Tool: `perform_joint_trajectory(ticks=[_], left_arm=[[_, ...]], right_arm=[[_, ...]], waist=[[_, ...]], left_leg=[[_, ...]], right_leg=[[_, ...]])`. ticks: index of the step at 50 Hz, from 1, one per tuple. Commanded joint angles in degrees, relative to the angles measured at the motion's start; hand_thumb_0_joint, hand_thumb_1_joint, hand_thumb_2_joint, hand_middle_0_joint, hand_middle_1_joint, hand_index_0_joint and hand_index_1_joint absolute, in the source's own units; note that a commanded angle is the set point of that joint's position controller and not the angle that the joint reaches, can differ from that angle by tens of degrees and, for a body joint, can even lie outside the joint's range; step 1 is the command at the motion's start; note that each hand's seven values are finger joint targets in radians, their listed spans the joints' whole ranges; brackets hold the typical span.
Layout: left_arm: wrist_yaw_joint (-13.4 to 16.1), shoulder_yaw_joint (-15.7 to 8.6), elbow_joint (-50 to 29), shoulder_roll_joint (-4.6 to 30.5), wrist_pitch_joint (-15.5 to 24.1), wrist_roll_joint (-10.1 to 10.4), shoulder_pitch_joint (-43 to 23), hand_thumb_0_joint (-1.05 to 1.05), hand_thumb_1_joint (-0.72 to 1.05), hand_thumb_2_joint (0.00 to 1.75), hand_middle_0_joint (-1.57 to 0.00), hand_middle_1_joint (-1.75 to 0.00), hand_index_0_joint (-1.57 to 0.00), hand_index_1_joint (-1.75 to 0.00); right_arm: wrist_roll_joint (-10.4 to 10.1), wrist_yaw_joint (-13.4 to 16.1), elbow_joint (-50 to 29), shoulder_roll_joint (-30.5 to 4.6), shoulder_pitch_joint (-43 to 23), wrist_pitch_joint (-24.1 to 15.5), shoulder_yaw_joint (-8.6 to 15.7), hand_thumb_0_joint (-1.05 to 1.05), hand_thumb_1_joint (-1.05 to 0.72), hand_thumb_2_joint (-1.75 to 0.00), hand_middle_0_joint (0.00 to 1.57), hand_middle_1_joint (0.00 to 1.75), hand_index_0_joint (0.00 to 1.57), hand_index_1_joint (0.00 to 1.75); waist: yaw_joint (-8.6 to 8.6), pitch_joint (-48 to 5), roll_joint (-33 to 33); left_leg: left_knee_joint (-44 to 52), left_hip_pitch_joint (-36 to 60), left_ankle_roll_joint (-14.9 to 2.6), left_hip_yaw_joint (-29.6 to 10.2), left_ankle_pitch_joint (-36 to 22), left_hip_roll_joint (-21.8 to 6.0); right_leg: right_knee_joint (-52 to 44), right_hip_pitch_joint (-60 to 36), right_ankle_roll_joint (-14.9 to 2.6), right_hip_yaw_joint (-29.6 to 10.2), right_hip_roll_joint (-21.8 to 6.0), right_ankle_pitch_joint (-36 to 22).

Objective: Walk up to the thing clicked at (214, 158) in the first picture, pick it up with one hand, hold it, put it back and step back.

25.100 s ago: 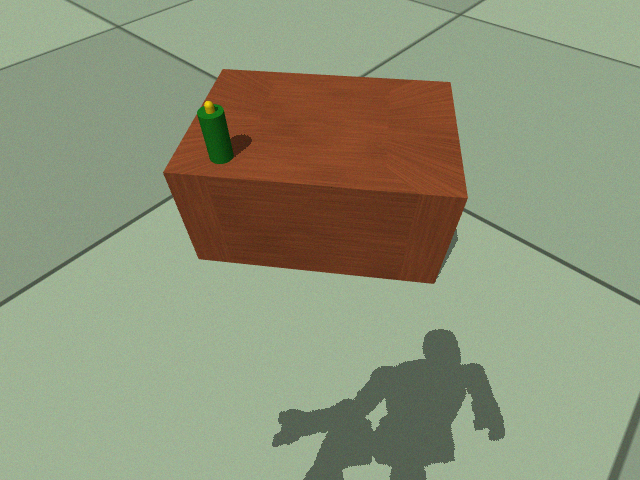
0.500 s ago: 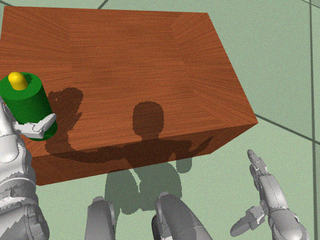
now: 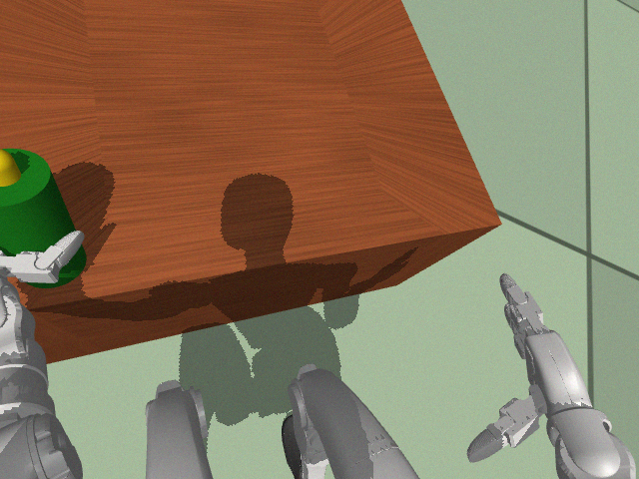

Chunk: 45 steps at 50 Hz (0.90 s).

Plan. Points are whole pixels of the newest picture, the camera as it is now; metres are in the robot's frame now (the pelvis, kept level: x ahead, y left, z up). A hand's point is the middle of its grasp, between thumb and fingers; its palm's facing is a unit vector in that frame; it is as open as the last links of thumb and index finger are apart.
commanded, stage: lower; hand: left
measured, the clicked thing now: (27, 217) +0.46 +0.25 -0.05
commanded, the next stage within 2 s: loosen in 0.12 s
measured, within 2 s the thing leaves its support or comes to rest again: rests again in 1.60 s
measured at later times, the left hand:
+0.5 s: hand (29, 225) +0.45 +0.25 -0.07, palm faces +0.31 -0.95 -0.02, open 11.0 cm
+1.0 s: hand out of the picture +0.46 +0.30 +0.01, palm faces +0.38 -0.93 -0.02, open 14.6 cm
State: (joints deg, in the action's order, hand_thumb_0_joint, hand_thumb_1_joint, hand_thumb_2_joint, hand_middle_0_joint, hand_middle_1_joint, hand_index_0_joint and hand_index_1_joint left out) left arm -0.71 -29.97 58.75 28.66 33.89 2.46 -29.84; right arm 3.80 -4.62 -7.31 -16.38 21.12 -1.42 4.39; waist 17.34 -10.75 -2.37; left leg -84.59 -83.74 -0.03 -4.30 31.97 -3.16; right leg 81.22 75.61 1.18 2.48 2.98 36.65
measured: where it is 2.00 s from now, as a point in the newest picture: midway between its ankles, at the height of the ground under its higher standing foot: outside the picture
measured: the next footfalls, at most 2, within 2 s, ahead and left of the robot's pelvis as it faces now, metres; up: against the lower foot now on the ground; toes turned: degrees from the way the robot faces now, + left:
none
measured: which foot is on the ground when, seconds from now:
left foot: down 0.00-1.00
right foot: down 0.00-1.00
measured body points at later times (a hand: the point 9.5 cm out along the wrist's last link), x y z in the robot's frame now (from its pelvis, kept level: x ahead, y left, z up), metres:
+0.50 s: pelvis -0.01 +0.00 -0.01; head +0.16 +0.08 +0.40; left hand +0.43 +0.30 -0.07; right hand +0.17 -0.27 +0.05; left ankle +0.05 +0.11 -0.57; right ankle +0.01 -0.14 -0.57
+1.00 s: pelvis +0.00 +0.00 +0.01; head +0.15 +0.08 +0.43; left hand +0.44 +0.35 +0.02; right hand +0.16 -0.27 +0.07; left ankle +0.05 +0.11 -0.57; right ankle +0.01 -0.14 -0.57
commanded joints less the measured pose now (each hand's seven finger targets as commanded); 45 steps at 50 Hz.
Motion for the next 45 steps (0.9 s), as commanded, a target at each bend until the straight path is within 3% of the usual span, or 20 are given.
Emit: perform_joint_trajectory(ticks=[1, 5, 8, 10, 11, 12, 15, 18, 19, 20, 24, 25, 27, 29, 32, 34, 36, 39, 41, 45], left_arm=[[0.01, -0.20, -26.51, 18.25, 8.60, 2.19, -27.14, 0.00, 0.18, 1.31, -1.25, -1.41, -1.26, -1.43], [-0.92, 0.92, -23.68, 14.97, 7.16, 3.16, -25.38, 0.00, 0.14, 1.31, -1.25, -1.42, -1.25, -1.43], [-1.04, 2.39, -19.51, 12.76, 6.31, 2.30, -25.20, 0.00, 0.11, 1.33, -1.28, -1.45, -1.28, -1.46], [-0.50, 2.23, -18.33, 12.69, 6.61, 1.80, -25.92, 0.00, 0.13, 1.33, -1.28, -1.46, -1.29, -1.47], [0.02, 1.19, -18.30, 13.74, 6.76, 1.72, -26.17, 0.00, 0.11, 1.33, -1.29, -1.46, -1.30, -1.47], [0.10, 0.44, -15.24, 13.69, 6.62, 1.79, -24.06, 0.00, 0.15, 1.28, -1.35, -1.46, -1.37, -1.45], [0.68, -1.88, -18.98, 16.50, 7.66, 2.53, -25.17, 0.00, -0.09, 1.04, -1.17, -1.23, -1.21, -1.21], [0.84, -3.61, -19.60, 17.75, 8.03, 3.51, -24.59, 0.00, -0.18, 0.83, -1.05, -1.09, -1.09, -1.07], [0.76, -2.89, -16.33, 15.93, 7.68, 3.42, -22.41, 0.00, -0.22, 0.77, -1.01, -1.04, -1.05, -1.02], [0.79, -2.94, -20.36, 17.95, 8.20, 3.05, -25.72, 0.00, -0.25, 0.72, -0.97, -0.99, -1.01, -0.97], [0.65, -1.26, -19.99, 16.98, 8.29, 1.39, -27.98, 0.00, -0.39, 0.55, -0.90, -0.85, -0.93, -0.83], [0.58, -0.76, -19.57, 16.76, 8.34, 1.15, -28.06, 0.00, -0.39, 0.57, -0.82, -0.79, -0.85, -0.77], [0.46, -0.33, -14.25, 15.30, 7.81, 1.05, -27.24, 0.00, -0.23, 0.73, -0.98, -0.95, -1.01, -0.93], [0.24, -0.26, -11.54, 14.64, 7.04, 1.24, -26.83, 0.00, -0.37, 0.57, -0.82, -0.79, -0.86, -0.77], [-0.17, -1.11, -12.40, 16.49, 6.64, 1.56, -27.77, 0.00, -0.38, 0.41, -0.61, -0.59, -0.64, -0.57], [-0.42, -0.69, -6.49, 14.67, 5.79, 1.41, -24.05, 0.00, -0.37, 0.39, -0.48, -0.50, -0.51, -0.48], [-0.11, -1.85, -4.03, 14.65, 5.39, 1.54, -21.71, 0.00, -0.36, 0.40, -0.47, -0.49, -0.49, -0.47], [-0.23, -3.05, -8.80, 17.53, 5.10, 1.33, -23.33, 0.00, -0.35, 0.38, -0.43, -0.45, -0.45, -0.44], [-0.57, -4.86, -12.91, 21.18, 4.92, 1.11, -23.22, 0.00, -0.35, 0.36, -0.41, -0.43, -0.43, -0.42], [-1.83, -8.00, -17.79, 25.02, 3.60, 2.19, -23.04, 0.00, -0.40, 0.26, -0.31, -0.32, -0.33, -0.30]], right_arm=[[-0.43, 1.43, -9.64, -9.67, 4.06, -2.65, 7.62, 0.00, 0.49, -0.07, 0.05, 0.05, 0.05, 0.05], [-0.43, 1.47, -8.52, -10.80, 5.11, -2.46, 8.27, 0.00, 0.50, -0.07, 0.05, 0.05, 0.05, 0.05], [-0.46, 1.38, -8.16, -10.72, 4.57, -2.23, 8.26, 0.00, 0.51, -0.06, 0.05, 0.05, 0.05, 0.05], [-0.38, 1.28, -8.59, -10.30, 4.57, -2.20, 7.95, 0.00, 0.52, -0.06, 0.05, 0.05, 0.05, 0.05], [-0.51, 1.23, -9.66, -10.54, 3.88, -2.20, 8.23, 0.00, 0.53, -0.06, 0.05, 0.05, 0.05, 0.05], [-0.56, 1.27, -10.27, -11.68, 4.42, -2.11, 9.25, 0.00, 0.54, -0.05, 0.05, 0.05, 0.05, 0.05], [-0.83, 1.13, -13.88, -11.95, 4.70, -2.02, 9.28, 0.00, 0.52, -0.05, 0.05, 0.05, 0.05, 0.05], [-1.10, 1.24, -13.01, -11.98, 5.54, -1.71, 9.64, 0.00, 0.51, -0.05, 0.05, 0.05, 0.05, 0.05], [-1.14, 1.20, -13.31, -12.10, 4.90, -1.54, 9.58, 0.00, 0.51, -0.05, 0.05, 0.05, 0.05, 0.05], [-0.93, 1.18, -12.11, -11.67, 4.30, -1.59, 9.16, 0.00, 0.51, -0.05, 0.05, 0.05, 0.05, 0.05], [-0.70, 1.38, -12.24, -10.81, 2.85, -1.28, 8.54, 0.00, 0.50, -0.05, 0.05, 0.05, 0.05, 0.05], [-0.51, 1.35, -12.43, -10.73, 2.20, -1.37, 8.35, 0.00, 0.52, -0.05, 0.05, 0.05, 0.05, 0.05], [-0.55, 1.54, -12.87, -11.88, 2.26, -1.17, 9.38, 0.00, 0.52, -0.05, 0.05, 0.05, 0.05, 0.05], [-0.70, 1.60, -14.38, -11.53, 4.16, -1.03, 8.61, 0.00, 0.53, -0.05, 0.05, 0.05, 0.05, 0.05], [-0.93, 1.80, -14.42, -11.84, 6.40, -0.68, 8.70, 0.00, 0.53, -0.05, 0.05, 0.05, 0.05, 0.05], [-1.22, 1.58, -12.99, -12.08, 6.37, -0.40, 9.56, 0.00, 0.54, -0.05, 0.05, 0.05, 0.05, 0.05], [-1.57, 1.79, -13.68, -13.41, 5.48, -0.43, 11.47, 0.00, 0.55, -0.05, 0.05, 0.05, 0.05, 0.05], [-1.81, 1.26, -16.23, -12.01, 6.25, -0.10, 9.36, 0.00, 0.56, -0.04, 0.05, 0.05, 0.05, 0.05], [-2.06, 1.31, -17.74, -12.34, 6.57, 0.35, 10.02, 0.00, 0.55, -0.05, 0.05, 0.05, 0.05, 0.05], [-2.18, 1.84, -13.94, -11.88, 7.03, 1.59, 9.25, 0.00, 0.54, -0.05, 0.05, 0.05, 0.05, 0.05]], waist=[[-3.24, -39.72, 29.72], [-2.00, -36.35, 28.39], [-1.39, -32.13, 26.17], [-0.96, -31.31, 24.82], [-1.48, -31.65, 23.32], [-0.77, -31.94, 21.52], [-1.86, -36.79, 20.38], [-2.40, -36.58, 20.69], [-2.35, -35.18, 19.90], [-3.00, -35.57, 23.32], [-2.80, -33.06, 25.31], [-2.81, -32.19, 25.89], [-1.46, -30.88, 23.55], [-0.33, -30.92, 20.74], [-0.29, -32.14, 19.65], [-0.25, -28.71, 18.55], [0.15, -27.37, 15.87], [-1.61, -29.95, 16.13], [-3.03, -34.11, 18.33], [-6.13, -33.85, 22.81]], left_leg=[[7.76, 44.10, 0.54, -1.10, -30.53, 0.61], [7.61, 43.14, 0.50, -1.81, -30.60, 0.30], [8.49, 41.13, 0.65, -2.48, -26.58, 0.18], [8.18, 39.09, 0.30, -2.36, -24.72, 0.28], [7.65, 37.03, -0.17, -1.92, -23.54, 0.48], [7.46, 37.10, -0.32, -2.20, -23.85, 0.47], [6.70, 36.94, -0.82, -1.87, -25.66, 0.82], [6.38, 34.38, -1.19, -1.22, -23.19, 1.30], [6.97, 33.86, -1.04, -1.54, -21.80, 1.23], [7.06, 35.04, -0.64, -1.55, -21.80, 1.16], [9.50, 36.36, 0.43, -2.80, -16.88, 0.44], [9.66, 35.84, 0.55, -2.69, -15.90, 0.46], [9.49, 34.08, 0.26, -2.67, -13.44, 0.35], [8.55, 32.01, -0.45, -1.71, -13.35, 0.57], [7.89, 32.54, -0.81, -1.23, -15.35, 0.81], [7.62, 30.65, -0.93, -1.06, -15.81, 0.96], [7.27, 28.29, -1.42, -0.88, -15.52, 0.99], [8.08, 29.38, -1.44, -0.33, -16.58, 1.18], [8.99, 32.53, -1.26, -0.08, -18.68, 1.29], [12.25, 37.44, -0.27, -0.20, -20.74, 1.14]], right_leg=[[-6.20, -7.71, -3.17, -0.17, 1.03, -25.48], [-6.41, -5.01, -3.21, 0.59, 0.92, -24.12], [-6.23, -1.92, -3.47, 1.29, 0.81, -20.47], [-6.30, -1.63, -3.38, 1.48, 0.81, -19.73], [-6.32, -2.87, -3.27, 1.21, 0.83, -20.07], [-6.25, -3.06, -3.20, 1.56, 0.96, -20.35], [-5.96, -7.40, -2.85, 1.18, 0.95, -23.45], [-6.09, -8.82, -2.56, 0.22, 0.86, -23.38], [-5.82, -7.64, -2.79, 0.42, 0.88, -21.39], [-5.28, -6.37, -3.00, 0.27, 0.78, -20.83], [-4.50, -2.10, -3.69, 1.11, 0.75, -14.81], [-4.64, -1.92, -3.74, 1.02, 0.78, -14.27], [-5.36, -1.73, -3.55, 1.02, 0.91, -13.19], [-6.79, -3.51, -3.10, 0.76, 1.03, -14.60], [-7.45, -5.28, -2.75, 0.39, 0.95, -16.68], [-7.38, -4.34, -2.71, 0.27, 0.82, -16.93], [-8.16, -5.28, -2.43, 0.02, 0.95, -17.48], [-9.10, -8.90, -2.33, -0.48, 0.83, -18.59], [-9.78, -12.59, -2.24, -0.79, 0.72, -20.20], [-10.32, -13.09, -2.70, -0.24, 0.71, -19.94]])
